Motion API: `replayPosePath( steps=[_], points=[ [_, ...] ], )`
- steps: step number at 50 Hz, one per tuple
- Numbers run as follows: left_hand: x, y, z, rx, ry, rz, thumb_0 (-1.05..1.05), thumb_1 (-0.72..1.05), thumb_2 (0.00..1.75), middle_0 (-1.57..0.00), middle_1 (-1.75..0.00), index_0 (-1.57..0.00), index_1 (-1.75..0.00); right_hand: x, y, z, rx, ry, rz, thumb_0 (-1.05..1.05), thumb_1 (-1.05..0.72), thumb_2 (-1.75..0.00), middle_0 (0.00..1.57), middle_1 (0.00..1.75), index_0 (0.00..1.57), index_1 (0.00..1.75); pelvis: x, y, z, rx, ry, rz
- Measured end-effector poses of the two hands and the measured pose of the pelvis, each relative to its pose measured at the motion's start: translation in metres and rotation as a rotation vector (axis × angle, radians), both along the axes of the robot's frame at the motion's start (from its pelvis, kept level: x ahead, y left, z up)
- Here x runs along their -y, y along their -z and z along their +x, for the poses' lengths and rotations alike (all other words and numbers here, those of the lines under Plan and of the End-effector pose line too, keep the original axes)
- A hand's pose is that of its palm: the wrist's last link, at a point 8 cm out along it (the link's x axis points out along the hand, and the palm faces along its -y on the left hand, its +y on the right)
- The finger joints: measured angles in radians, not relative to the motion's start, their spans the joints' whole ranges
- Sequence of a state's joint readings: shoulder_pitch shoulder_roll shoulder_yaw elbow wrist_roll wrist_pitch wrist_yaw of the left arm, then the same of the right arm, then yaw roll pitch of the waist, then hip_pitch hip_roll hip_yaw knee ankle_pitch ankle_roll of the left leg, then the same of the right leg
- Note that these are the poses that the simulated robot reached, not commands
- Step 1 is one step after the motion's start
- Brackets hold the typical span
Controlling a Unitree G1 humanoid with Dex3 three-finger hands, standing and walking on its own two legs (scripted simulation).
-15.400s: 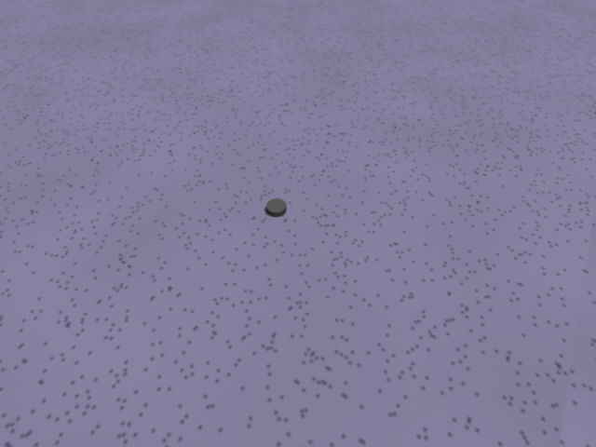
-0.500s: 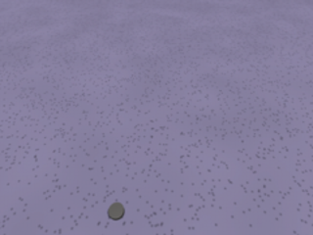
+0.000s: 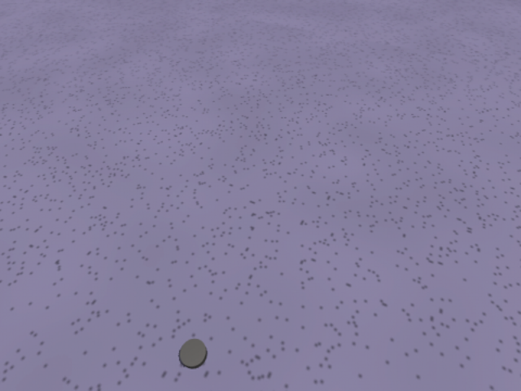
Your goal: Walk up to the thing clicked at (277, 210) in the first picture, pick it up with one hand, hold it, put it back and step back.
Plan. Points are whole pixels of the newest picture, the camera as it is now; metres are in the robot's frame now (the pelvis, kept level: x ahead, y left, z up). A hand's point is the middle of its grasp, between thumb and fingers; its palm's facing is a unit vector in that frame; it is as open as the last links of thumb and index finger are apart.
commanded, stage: stand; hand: left
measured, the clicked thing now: (193, 353) +0.38 +0.26 -0.77
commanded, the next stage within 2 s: walk up in 0.20 s
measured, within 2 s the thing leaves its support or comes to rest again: neither
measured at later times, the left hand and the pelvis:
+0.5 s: hand out of the picture +0.08 +0.30 -0.18, palm faces -0.03 -0.92 -0.38, open 7.4 cm; pelvis -0.06 +0.03 -0.03, yaw +1 degrees
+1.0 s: hand out of the picture -0.08 +0.28 -0.17, palm faces -0.07 -0.92 -0.39, open 7.4 cm; pelvis -0.18 +0.02 -0.03, yaw -4 degrees
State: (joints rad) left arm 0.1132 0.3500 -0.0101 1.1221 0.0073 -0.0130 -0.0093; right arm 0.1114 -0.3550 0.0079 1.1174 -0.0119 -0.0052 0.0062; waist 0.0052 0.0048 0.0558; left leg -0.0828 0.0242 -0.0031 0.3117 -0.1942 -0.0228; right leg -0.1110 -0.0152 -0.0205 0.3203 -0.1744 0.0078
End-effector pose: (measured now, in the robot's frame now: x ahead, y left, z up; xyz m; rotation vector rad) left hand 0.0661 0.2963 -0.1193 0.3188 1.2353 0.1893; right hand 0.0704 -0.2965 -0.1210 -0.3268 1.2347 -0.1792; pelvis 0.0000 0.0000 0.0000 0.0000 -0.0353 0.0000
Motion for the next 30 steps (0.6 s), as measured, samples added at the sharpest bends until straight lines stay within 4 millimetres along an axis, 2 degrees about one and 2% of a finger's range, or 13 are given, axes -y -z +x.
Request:
replayPosePath(
  steps=[11, 19, 24, 27, 30],
  points=[
    [0.0, 0.0, 0.001, 0.003, -0.012, 0.0, 0.01, 0.91, 0.89, -0.2, -0.3, -0.2, -0.3, 0.001, 0.001, 0.0, -0.002, 0.004, 0.0, 0.0, -0.91, -0.89, 0.2, 0.3, 0.2, 0.3, 0.0, 0.0, 0.0, 0.0, 0.0, 0.0],
    [-0.02, 0.005, -0.003, 0.033, -0.025, 0.036, 0.01, 0.91, 0.89, -0.2, -0.3, -0.2, -0.3, 0.01, 0.005, -0.008, 0.002, 0.013, -0.042, 0.0, -0.91, -0.89, 0.2, 0.3, 0.2, 0.3, -0.007, 0.012, -0.032, 0.003, -0.007, -0.004],
    [-0.041, 0.015, 0.001, 0.07, 0.027, 0.048, 0.01, 0.91, 0.89, -0.2, -0.3, -0.2, -0.3, 0.005, 0.003, -0.034, 0.006, 0.02, -0.085, 0.0, -0.91, -0.89, 0.2, 0.3, 0.2, 0.3, -0.026, 0.023, -0.054, -0.005, -0.012, 0.007],
    [-0.054, 0.027, 0.005, 0.11, 0.035, 0.039, 0.01, 0.91, 0.89, -0.2, -0.3, -0.2, -0.3, -0.003, 0.007, -0.061, -0.022, 0.011, -0.122, 0.0, -0.91, -0.89, 0.2, 0.3, 0.2, 0.3, -0.039, 0.033, -0.069, -0.002, -0.016, 0.008],
    [-0.057, 0.027, -0.002, 0.111, 0.032, 0.036, 0.01, 0.91, 0.89, -0.2, -0.3, -0.2, -0.3, -0.016, 0.003, -0.09, -0.068, 0.016, -0.114, 0.0, -0.91, -0.89, 0.2, 0.3, 0.2, 0.3, -0.042, 0.028, -0.082, 0.006, -0.018, -0.009]
  ],
)
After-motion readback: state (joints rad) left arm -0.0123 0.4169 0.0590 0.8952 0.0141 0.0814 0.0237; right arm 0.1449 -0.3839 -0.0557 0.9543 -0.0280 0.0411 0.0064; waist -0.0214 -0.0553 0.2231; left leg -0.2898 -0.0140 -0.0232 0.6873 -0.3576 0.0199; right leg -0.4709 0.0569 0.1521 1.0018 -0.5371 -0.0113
